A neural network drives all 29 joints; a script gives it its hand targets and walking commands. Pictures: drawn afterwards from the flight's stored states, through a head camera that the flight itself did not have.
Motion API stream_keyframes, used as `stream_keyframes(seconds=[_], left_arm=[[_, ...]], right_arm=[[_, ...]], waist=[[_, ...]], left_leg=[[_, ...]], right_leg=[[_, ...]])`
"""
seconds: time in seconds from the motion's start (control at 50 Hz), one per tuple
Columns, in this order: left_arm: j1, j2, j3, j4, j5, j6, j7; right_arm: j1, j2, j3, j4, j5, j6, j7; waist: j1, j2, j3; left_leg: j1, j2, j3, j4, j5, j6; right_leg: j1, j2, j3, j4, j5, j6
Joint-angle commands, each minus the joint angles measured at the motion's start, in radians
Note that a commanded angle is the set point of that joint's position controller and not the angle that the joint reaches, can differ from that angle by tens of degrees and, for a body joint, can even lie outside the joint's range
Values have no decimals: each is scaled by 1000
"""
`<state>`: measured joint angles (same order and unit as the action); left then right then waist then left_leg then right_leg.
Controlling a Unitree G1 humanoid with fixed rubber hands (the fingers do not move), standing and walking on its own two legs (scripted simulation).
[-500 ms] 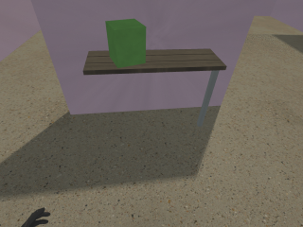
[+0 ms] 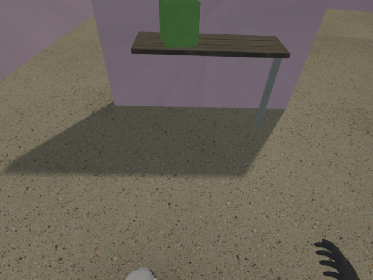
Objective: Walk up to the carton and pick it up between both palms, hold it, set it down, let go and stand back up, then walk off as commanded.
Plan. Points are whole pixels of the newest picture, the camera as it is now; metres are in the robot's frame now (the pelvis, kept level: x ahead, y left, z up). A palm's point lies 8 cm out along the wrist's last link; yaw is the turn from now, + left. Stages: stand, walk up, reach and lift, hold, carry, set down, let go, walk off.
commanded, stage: walk off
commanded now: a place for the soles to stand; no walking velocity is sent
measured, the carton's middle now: (178, 21) +1.59 +0.15 +0.04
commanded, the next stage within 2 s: none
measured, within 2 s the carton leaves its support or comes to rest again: neither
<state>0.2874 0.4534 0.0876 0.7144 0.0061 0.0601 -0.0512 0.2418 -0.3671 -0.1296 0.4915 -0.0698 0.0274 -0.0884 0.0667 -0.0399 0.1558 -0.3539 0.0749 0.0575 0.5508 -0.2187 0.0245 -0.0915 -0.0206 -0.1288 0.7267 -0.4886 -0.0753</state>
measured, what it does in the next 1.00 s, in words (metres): steps to the right, turning left: left foot, then right foot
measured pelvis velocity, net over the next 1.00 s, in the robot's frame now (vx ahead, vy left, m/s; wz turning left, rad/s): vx -0.20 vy -0.32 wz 0.31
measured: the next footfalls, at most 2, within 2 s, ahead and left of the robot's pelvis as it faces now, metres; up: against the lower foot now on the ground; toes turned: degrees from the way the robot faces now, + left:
left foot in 0.34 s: -0.19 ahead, +0.02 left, +0.00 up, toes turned +6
right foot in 0.54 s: -0.29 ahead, -0.38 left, +0.00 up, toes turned +14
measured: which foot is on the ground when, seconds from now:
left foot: up 0.00-0.32, down 0.34-0.82, up 0.84-1.00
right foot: down 0.00-0.32, up 0.34-0.52, down 0.54-0.68, up 0.70-0.90, down 0.92-1.00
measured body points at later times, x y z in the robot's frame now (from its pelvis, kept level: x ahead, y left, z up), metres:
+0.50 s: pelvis -0.21 -0.12 -0.01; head -0.17 -0.21 +0.43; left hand -0.09 +0.20 -0.05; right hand -0.23 -0.41 -0.19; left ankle -0.23 +0.02 -0.71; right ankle -0.30 -0.32 -0.62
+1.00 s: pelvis -0.20 -0.32 -0.10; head -0.21 -0.39 +0.34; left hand -0.26 +0.06 -0.11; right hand +0.00 -0.65 -0.23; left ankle -0.21 -0.09 -0.68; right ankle +0.03 -0.50 -0.71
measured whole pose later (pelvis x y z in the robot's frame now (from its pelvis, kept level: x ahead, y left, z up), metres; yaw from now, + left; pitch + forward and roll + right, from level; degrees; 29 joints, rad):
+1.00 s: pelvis -0.20 -0.32 -0.10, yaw +18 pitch -15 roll +2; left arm 0.26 0.47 0.13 0.81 0.00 0.01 0.02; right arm 0.26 -0.56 -0.21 0.87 -0.03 0.09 -0.05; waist 0.03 0.15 0.21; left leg -0.50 0.18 -0.08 1.43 -0.64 -0.01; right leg -0.54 -0.07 0.32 1.20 -0.40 0.25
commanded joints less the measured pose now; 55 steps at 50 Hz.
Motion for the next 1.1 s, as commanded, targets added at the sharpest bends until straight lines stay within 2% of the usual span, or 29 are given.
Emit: stream_keyframes(seconds=[0.0,0.1,0.16,0.24,0.28,0.3,0.32,0.38,0.4,0.46,0.5,0.56,0.58,0.6,0.64,0.66,0.68,0.7,0.72,0.76,0.8,0.82,0.84,0.86,0.9,0.92,0.98,1.04,1.08], left_arm=[[-226,288,57,-174,-8,-21,16],[-216,217,37,-84,35,-56,72],[-21,202,51,-36,31,-44,90],[-169,190,72,-100,15,-6,89],[-101,138,71,-66,35,13,82],[-44,107,73,-36,36,10,72],[-20,74,72,-64,37,-21,64],[-14,103,66,-19,36,-108,-16],[-29,169,77,-24,23,-104,-37],[-107,134,48,48,18,-111,8],[7,51,34,117,-11,-38,44],[153,135,47,105,40,-8,123],[79,224,31,77,39,-43,129],[-93,237,23,64,18,-68,128],[-303,166,24,-67,20,-83,116],[-288,104,50,-111,16,-85,117],[-351,128,68,-107,31,-62,130],[-374,153,77,-131,53,-74,127],[-374,146,62,-127,51,-109,110],[-187,201,68,-58,9,-128,69],[232,230,73,33,30,-119,28],[481,287,78,97,45,-116,0],[532,318,79,152,53,-99,1],[469,228,59,193,73,-74,22],[328,137,47,231,38,-14,40],[305,48,24,218,-27,-12,72],[-159,204,71,36,-54,-41,96],[-466,203,87,-116,0,-21,86],[-453,153,109,-162,52,-14,88]], right_arm=[[250,-98,-49,-37,-40,104,28],[177,-167,-45,123,11,88,74],[267,-200,-51,172,31,55,87],[538,-166,-38,278,67,22,95],[431,-95,5,272,74,3,91],[228,-75,12,212,65,-19,92],[53,-107,-3,128,43,-46,92],[-204,-221,-22,100,19,-115,40],[-238,-201,-9,113,36,-85,28],[247,-155,-18,259,-3,-48,-7],[252,-91,-29,276,-9,-20,-2],[171,-148,-54,213,25,-19,32],[148,-148,-79,190,62,-10,37],[96,-115,-66,181,57,-9,36],[307,-165,-63,230,53,-16,43],[455,-268,-65,316,63,-26,48],[398,-242,-25,306,91,-45,44],[347,-193,-22,295,93,-49,41],[276,-207,-48,294,95,-47,26],[-64,-274,-92,214,92,-34,15],[-291,-247,-128,131,45,-32,3],[-411,-235,-126,114,15,-21,-7],[-335,-224,-116,163,-26,16,-20],[-255,-221,-116,222,-49,30,-19],[-147,-193,-84,233,-38,35,5],[-99,-135,-40,256,11,24,40],[-9,-128,-3,224,114,38,78],[363,-74,33,218,141,13,88],[513,-114,-1,246,186,-2,91]], waist=[[-137,-264,103],[-168,11,204],[-97,19,113],[-184,-120,18],[-125,148,36],[-61,503,47],[31,616,-6],[188,380,-187],[160,266,-111],[7,-518,-295],[2,-613,-182],[6,-136,-86],[-57,-185,45],[-109,-185,247],[-317,450,294],[-318,688,219],[-243,378,298],[-217,323,287],[-225,329,279],[-66,447,249],[154,486,-144],[336,288,-258],[375,-147,-155],[321,-319,-113],[243,-377,-20],[208,-341,22],[1,-634,196],[-254,-817,-11],[-330,-601,-138]], left_leg=[[-36,-93,-157,1211,-228,-52],[-131,-113,-132,1050,-119,-48],[-70,-166,2,752,-164,-20],[348,-161,156,5,-286,13],[129,-92,90,-365,-193,38],[-151,49,-219,-384,-173,87],[-268,300,-550,-307,-492,188],[-607,506,-498,-213,-780,66],[-664,387,-505,-214,-659,56],[136,119,-271,357,-19,68],[120,-14,-23,488,-215,55],[-106,-11,-19,496,-248,54],[-186,-99,2,562,-196,26],[-60,-51,-140,583,-169,48],[548,45,-315,-46,-165,124],[661,178,-648,-317,-215,278],[507,190,-693,-342,-220,273],[517,140,-633,-289,93,252],[449,212,-671,-260,89,296],[-79,374,-717,-272,-383,274],[-268,418,-414,89,-218,63],[-459,314,-124,372,-104,-95],[-484,115,7,664,-191,-69],[-365,74,18,760,-327,-33],[-356,94,60,789,-485,-7],[-410,48,34,884,-513,-17],[-147,-115,-137,1329,-421,-66],[310,-48,-314,764,-499,19],[592,10,-444,253,-533,66]], right_leg=[[-622,-351,527,-726,-529,-37],[-515,-301,475,-704,-402,64],[-267,-210,346,-633,-263,185],[-275,-41,21,-504,20,435],[-136,-9,12,-5,-26,373],[-99,-13,121,616,-106,235],[-293,-52,277,1093,-318,191],[-295,-207,442,1261,-254,85],[-183,-181,459,1061,-184,47],[-66,-5,256,-150,-153,-78],[38,-2,224,-388,116,-16],[278,-159,379,-138,527,8],[15,-306,742,-253,337,-1],[-421,-324,828,-323,382,-11],[-833,-67,288,239,346,89],[-908,136,28,835,-166,100],[-897,58,190,988,-182,70],[-928,72,216,1085,-277,64],[-985,39,315,1194,-428,58],[-669,-140,624,1202,-491,31],[-215,-298,786,851,-670,72],[122,-353,701,350,-411,90],[106,-193,485,52,-78,191],[-65,-61,396,-84,22,213],[-112,44,334,-76,-47,110],[-174,37,415,-139,-166,64],[-940,-162,928,-744,-792,-81],[-985,-101,597,-528,-544,-12],[-966,-130,494,-69,-322,14]])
